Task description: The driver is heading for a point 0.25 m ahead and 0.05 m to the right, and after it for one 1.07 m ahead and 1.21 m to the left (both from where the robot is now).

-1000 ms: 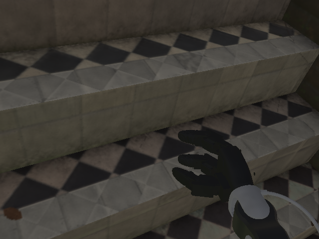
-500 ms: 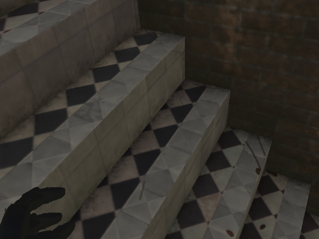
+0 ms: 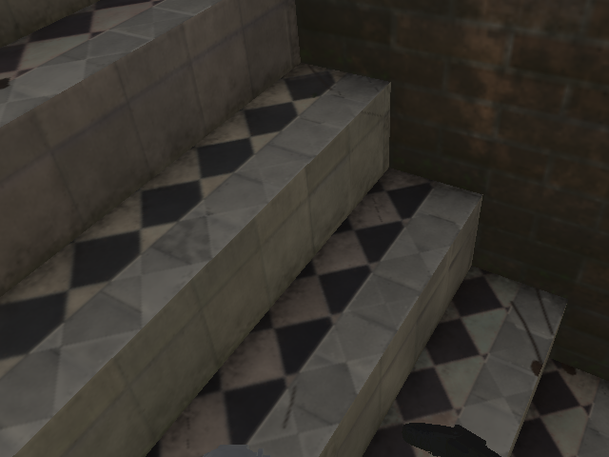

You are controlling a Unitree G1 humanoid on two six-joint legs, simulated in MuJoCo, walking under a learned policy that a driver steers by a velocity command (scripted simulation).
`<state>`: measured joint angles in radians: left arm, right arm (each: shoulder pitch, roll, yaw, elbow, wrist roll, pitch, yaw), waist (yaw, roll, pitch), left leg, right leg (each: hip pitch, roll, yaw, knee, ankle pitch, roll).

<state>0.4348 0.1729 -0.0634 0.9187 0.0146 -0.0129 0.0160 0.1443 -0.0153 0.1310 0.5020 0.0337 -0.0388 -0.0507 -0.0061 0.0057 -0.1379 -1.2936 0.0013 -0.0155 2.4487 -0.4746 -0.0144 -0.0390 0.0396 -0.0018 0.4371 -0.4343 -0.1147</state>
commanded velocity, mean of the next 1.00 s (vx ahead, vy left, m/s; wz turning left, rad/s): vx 0.26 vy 0.00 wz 0.74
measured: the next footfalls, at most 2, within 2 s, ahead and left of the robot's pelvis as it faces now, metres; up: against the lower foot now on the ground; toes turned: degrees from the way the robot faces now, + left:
left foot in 0.18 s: +0.14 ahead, +0.14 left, +0.23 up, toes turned -5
right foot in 0.44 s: +0.10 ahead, -0.20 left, +0.00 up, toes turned +6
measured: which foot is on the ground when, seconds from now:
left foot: up 0.00-0.16, down 0.18-0.42, up 0.44-0.94, down 0.96-1.00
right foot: down 0.00-0.12, up 0.14-0.42, down 0.44-0.88, up 0.90-1.00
